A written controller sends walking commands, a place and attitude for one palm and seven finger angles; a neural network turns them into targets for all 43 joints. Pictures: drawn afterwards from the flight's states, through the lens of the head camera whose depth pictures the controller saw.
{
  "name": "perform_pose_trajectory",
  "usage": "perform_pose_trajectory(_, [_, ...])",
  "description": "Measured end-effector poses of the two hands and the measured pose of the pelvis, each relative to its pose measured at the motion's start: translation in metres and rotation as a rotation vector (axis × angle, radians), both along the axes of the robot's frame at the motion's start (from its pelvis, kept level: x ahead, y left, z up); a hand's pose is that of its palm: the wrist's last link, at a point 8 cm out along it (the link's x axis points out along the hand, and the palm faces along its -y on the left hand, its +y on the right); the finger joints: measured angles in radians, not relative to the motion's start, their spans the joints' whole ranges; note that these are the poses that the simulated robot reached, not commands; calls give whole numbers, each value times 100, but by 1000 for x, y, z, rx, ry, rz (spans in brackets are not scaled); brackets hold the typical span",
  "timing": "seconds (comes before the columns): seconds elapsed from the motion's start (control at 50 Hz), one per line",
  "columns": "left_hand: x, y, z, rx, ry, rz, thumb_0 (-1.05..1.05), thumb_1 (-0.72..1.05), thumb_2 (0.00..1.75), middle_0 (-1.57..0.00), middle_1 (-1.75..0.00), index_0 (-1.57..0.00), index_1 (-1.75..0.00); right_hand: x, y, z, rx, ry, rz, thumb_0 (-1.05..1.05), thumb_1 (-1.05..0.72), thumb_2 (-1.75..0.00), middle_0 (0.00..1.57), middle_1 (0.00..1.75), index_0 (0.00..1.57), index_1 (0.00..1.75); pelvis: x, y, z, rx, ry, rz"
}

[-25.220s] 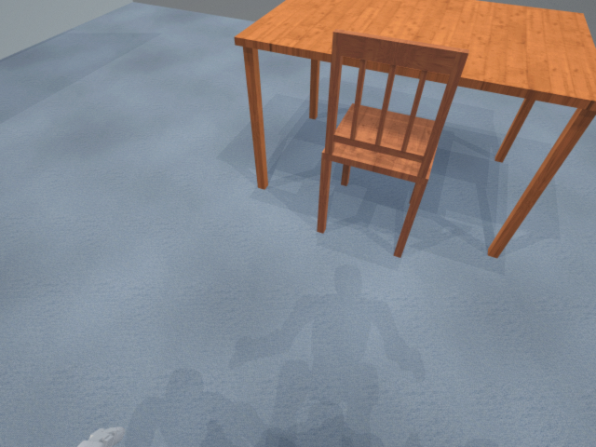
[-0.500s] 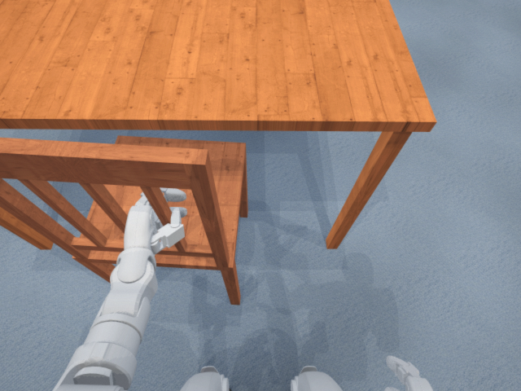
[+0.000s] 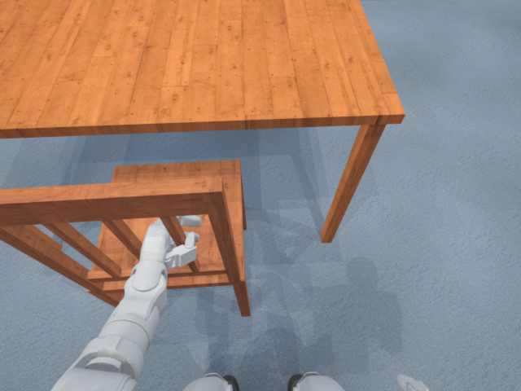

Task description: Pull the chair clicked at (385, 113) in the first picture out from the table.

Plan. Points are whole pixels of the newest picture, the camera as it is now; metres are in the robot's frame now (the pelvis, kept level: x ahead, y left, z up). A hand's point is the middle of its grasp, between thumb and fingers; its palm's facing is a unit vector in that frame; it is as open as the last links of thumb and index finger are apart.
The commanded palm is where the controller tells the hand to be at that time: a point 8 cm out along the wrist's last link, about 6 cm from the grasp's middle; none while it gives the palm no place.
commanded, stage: step backward, pulling the chair out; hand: left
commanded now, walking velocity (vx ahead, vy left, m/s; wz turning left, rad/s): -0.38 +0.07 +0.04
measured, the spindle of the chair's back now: (136, 247) +0.37 +0.24 -0.10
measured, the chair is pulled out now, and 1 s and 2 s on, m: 0.12 0.22 0.42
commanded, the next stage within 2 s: none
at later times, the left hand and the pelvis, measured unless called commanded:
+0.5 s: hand (193, 291) +0.27 +0.11 -0.06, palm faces -0.06 -0.98 -0.17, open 4.9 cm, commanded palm +0.27 +0.16 -0.06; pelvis -0.06 +0.01 +0.00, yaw -1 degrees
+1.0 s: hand (195, 311) +0.24 +0.11 -0.06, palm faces -0.09 -0.98 -0.18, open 4.9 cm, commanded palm +0.22 +0.16 -0.06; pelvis -0.12 +0.01 +0.00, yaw +1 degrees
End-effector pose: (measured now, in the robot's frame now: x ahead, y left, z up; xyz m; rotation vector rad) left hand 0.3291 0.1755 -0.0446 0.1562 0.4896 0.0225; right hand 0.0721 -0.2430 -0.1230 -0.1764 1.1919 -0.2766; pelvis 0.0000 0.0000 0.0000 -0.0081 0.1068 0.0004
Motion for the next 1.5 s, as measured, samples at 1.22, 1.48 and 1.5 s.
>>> perform_pose_trajectory(1.22, [-142,-15,2,37,18,-38,3,73,83,-36,-124,-50,-144,-114,16,-10,74,-93,65,1,-91,-90,21,30,21,30,-141,0,-2,5,-73,0])
perform_pose_trajectory(1.48, [-199,-9,3,3,38,-93,4,75,82,-32,-127,-50,-144,-169,15,10,-48,-67,89,1,-91,-90,21,30,21,30,-194,24,4,3,-68,9])
perform_pose_trajectory(1.5, [-203,-8,3,-1,41,-87,4,75,82,-32,-127,-50,-144,-174,16,10,-37,-61,89,1,-91,-90,21,30,21,30,-197,22,6,-7,-65,8])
